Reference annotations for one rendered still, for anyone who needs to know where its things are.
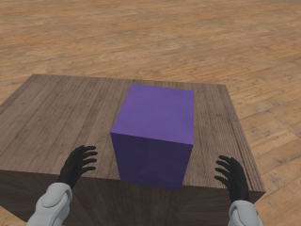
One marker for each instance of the left robot hand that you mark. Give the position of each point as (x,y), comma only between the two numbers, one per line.
(73,167)

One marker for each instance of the pedestal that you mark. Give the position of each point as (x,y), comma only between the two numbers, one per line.
(49,115)

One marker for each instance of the left robot forearm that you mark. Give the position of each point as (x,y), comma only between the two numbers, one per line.
(52,207)

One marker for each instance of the carton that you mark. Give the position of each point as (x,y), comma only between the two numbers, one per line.
(153,136)

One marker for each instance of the right robot hand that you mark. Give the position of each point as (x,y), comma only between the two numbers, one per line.
(236,183)

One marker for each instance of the right robot forearm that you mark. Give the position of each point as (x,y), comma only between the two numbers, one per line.
(244,213)

